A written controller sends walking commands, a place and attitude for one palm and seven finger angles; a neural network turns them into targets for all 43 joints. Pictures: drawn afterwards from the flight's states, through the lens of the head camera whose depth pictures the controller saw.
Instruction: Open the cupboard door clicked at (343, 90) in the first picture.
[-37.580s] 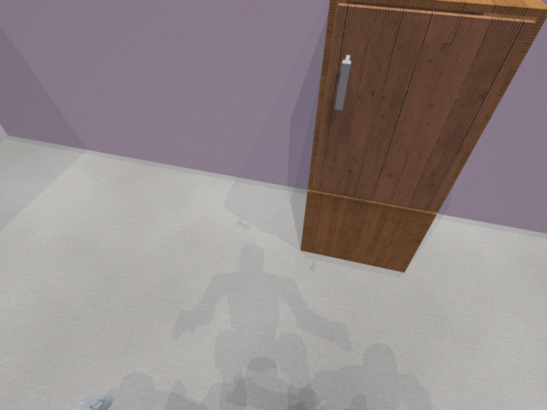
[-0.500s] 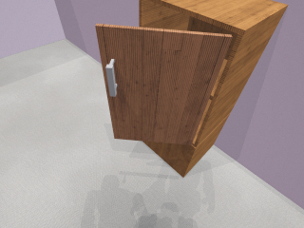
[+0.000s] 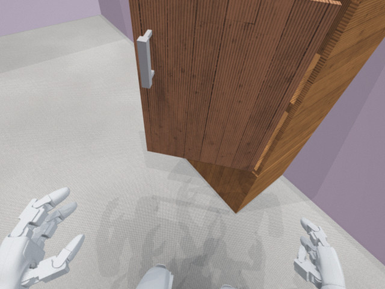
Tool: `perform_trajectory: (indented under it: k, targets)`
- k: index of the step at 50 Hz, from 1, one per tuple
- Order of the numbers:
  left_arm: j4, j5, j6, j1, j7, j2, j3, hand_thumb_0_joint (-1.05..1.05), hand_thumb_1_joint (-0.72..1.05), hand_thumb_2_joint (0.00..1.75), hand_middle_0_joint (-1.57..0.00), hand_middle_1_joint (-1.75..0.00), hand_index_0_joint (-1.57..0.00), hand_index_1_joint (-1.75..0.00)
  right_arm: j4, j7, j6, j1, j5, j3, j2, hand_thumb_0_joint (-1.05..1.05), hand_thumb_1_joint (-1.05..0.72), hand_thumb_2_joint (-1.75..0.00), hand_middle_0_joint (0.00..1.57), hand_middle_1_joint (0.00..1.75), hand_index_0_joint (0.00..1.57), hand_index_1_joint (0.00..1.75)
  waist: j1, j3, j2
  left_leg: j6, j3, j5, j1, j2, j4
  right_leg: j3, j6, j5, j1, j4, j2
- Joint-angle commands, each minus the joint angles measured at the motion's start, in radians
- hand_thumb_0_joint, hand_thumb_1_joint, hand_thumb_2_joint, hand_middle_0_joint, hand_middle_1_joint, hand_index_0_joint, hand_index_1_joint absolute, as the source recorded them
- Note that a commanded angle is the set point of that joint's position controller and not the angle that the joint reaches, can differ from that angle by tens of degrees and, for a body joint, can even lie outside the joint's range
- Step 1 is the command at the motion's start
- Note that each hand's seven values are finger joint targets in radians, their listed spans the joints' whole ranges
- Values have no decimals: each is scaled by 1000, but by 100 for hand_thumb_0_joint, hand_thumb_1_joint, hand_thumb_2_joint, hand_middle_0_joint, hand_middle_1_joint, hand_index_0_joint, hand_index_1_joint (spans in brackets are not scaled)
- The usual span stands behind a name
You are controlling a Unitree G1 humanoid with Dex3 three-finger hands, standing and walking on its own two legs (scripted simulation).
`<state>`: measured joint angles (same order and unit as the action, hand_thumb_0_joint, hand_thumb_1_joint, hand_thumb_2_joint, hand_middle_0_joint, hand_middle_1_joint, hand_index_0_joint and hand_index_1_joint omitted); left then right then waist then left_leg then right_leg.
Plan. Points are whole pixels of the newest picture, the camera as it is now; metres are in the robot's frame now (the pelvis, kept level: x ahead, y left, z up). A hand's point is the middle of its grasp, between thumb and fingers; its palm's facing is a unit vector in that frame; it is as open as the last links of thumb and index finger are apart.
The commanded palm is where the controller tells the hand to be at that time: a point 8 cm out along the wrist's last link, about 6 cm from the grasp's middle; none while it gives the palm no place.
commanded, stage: raise the hand with hooked fingers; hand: left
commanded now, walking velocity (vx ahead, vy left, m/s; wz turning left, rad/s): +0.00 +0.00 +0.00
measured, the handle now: (147, 59) +0.58 +0.19 +0.15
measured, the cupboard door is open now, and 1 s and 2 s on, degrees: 41 41 41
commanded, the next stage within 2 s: move the hooked fingers beside the handle in 1.56 s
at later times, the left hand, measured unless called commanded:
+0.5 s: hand (67, 201) +0.23 +0.25 +0.08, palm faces -0.07 -1.00 -0.03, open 12.3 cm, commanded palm +0.22 +0.32 +0.11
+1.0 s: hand (41, 144) +0.29 +0.30 +0.15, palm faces -0.01 -1.00 -0.06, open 14.0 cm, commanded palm +0.27 +0.35 +0.16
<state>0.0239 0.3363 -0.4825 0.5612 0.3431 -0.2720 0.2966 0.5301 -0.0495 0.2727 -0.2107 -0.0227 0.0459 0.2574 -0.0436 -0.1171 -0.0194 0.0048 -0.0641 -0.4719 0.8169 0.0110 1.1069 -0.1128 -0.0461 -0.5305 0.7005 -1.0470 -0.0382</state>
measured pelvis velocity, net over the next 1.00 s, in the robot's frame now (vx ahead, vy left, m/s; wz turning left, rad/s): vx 0.01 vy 0.03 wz -0.01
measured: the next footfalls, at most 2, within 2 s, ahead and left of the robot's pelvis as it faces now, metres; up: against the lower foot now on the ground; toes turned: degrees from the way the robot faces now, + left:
none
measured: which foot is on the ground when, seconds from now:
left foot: down 0.00-1.00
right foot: down 0.00-1.00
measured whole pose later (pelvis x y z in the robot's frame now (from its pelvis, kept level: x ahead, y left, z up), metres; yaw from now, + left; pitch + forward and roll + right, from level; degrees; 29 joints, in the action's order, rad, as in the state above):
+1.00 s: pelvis +0.01 +0.03 +0.05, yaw -1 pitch +5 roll -3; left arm -0.25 0.35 -0.14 -0.02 0.47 -0.44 0.41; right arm 0.56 -0.10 0.23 -0.28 -0.06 -0.07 0.25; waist -0.01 -0.06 0.02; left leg 0.05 -0.01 -0.36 0.54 -0.02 0.81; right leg -0.05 0.01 -0.39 0.44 -0.74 -0.01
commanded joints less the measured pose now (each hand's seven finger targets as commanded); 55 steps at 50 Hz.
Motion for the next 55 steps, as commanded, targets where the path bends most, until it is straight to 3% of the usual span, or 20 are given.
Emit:
perform_trajectory:
  k: [1,4,6,8,9,11,15,19,22,24,26,27,30,35,36,39,43,46,51,55]
  targets:
    - [160,22,-91,-277,73,-144,-2,0,25,62,-25,-72,-25,-72,-55,-20,57,11,-13,13,121,0,-90,-90,20,30,20,30,134,-55,147,31,-5,191,-137,0,-94,120,20,188,101,183,-5]
    - [16,33,58,-216,181,-215,56,0,18,59,-25,-76,-25,-76,-83,-37,49,12,-37,19,145,0,-90,-90,20,30,20,30,96,-128,11,38,16,182,-96,-8,-119,181,45,170,-18,265,25]
    - [-11,63,164,-175,222,-286,141,0,13,57,-25,-80,-25,-80,-114,-42,40,29,-44,17,150,0,-90,-90,20,30,20,30,39,-211,39,41,21,261,-139,-17,-139,193,53,276,-132,271,37]
    - [71,107,205,-161,211,-317,224,0,8,55,-26,-82,-26,-82,-142,-42,32,39,-41,11,127,0,-90,-90,20,30,20,30,4,-310,23,38,24,331,-177,-18,-161,194,81,430,-239,267,57]
    - [98,126,203,-169,191,-325,263,0,6,54,-26,-84,-26,-84,-147,-42,30,38,-36,9,117,0,-90,-90,20,30,20,30,-6,-330,-18,35,19,354,-179,-17,-170,181,86,486,-273,259,57]
    - [123,151,173,-165,136,-332,324,0,1,52,-26,-87,-26,-87,-144,-39,35,44,-25,9,97,0,-90,-90,20,30,20,30,-31,-310,-32,23,15,386,-177,-17,-179,163,76,583,-301,240,49]
    - [84,118,106,-189,81,-204,208,0,-8,48,-27,-93,-27,-93,-115,-25,36,21,-25,11,99,0,-90,-90,20,30,20,30,20,-171,31,17,27,334,-216,-15,-224,105,60,435,-134,245,26]
    - [20,75,133,-280,139,-210,107,0,-17,44,-28,-99,-28,-99,-116,-27,40,-13,-35,8,143,0,-90,-90,20,30,20,30,65,-115,63,29,24,253,-231,-13,-248,101,46,270,-64,284,20]
    - [96,65,151,-379,162,-300,130,0,-24,41,-28,-103,-28,-103,-131,-40,50,-22,-40,4,158,0,-90,-90,20,30,20,30,57,-180,97,38,17,247,-295,-9,-281,101,34,236,-101,301,15]
    - [153,69,139,-426,147,-357,184,0,-29,39,-29,-107,-29,-107,-133,-49,54,-18,-36,1,156,0,-90,-90,20,30,20,30,45,-224,111,38,10,265,-343,-6,-303,86,28,244,-127,298,11]
    - [187,77,122,-466,108,-406,239,0,-34,37,-29,-110,-29,-110,-125,-52,55,-14,-31,-9,154,0,-90,-90,20,30,20,30,26,-214,152,28,-6,269,-370,-1,-328,65,13,234,-137,289,1]
    - [203,81,114,-465,93,-378,230,0,-36,36,-29,-111,-29,-111,-129,-52,55,-9,-34,-14,143,0,-90,-90,20,30,20,30,24,-210,185,23,-8,267,-398,1,-346,56,12,227,-132,289,0]
    - [117,82,139,-451,60,-337,215,0,-43,33,-29,-115,-29,-115,-122,-49,44,-5,-38,-22,143,0,-90,-90,20,30,20,30,29,-142,199,11,-25,213,-400,7,-385,36,14,202,-116,304,1]
    - [-55,53,294,-512,110,-310,136,0,-50,30,-30,-120,-30,-120,-138,-53,19,-6,-52,-28,160,0,-90,-90,20,30,20,30,42,-57,150,10,-31,154,-376,8,-438,34,21,202,-124,352,6]
    - [-78,51,320,-543,123,-312,128,0,-50,30,-30,-120,-30,-120,-139,-55,16,-10,-52,-30,165,0,-90,-90,20,30,20,30,43,-47,114,13,-34,160,-373,7,-442,35,17,209,-141,361,3]
    - [-32,43,333,-653,137,-356,146,0,-50,30,-30,-120,-30,-120,-146,-61,15,-12,-49,-29,168,0,-90,-90,20,30,20,30,51,-112,86,19,-35,202,-426,7,-442,36,22,230,-159,373,1]
    - [27,50,270,-793,118,-431,213,0,-50,30,-30,-120,-30,-120,-135,-66,20,-2,-39,-42,157,0,-90,-90,20,30,20,30,40,-158,145,8,-45,232,-504,6,-461,40,11,236,-183,375,-3]
    - [-25,44,251,-818,107,-474,255,0,-50,30,-30,-120,-30,-120,-113,-70,17,-6,-35,-45,157,0,-90,-90,20,30,20,30,32,-151,142,5,-48,230,-514,5,-473,44,6,239,-205,388,0]
    - [-173,34,331,-857,159,-437,197,0,-50,30,-30,-120,-30,-120,-103,-77,2,-8,-49,-46,163,0,-90,-90,20,30,20,30,42,-101,154,10,-34,221,-504,1,-492,48,8,253,-217,422,7]
    - [-205,33,375,-855,186,-429,182,0,-50,30,-30,-120,-30,-120,-119,-75,-3,-15,-51,-41,165,0,-90,-90,20,30,20,30,42,-124,121,15,-30,285,-521,-1,-488,43,13,297,-224,431,9]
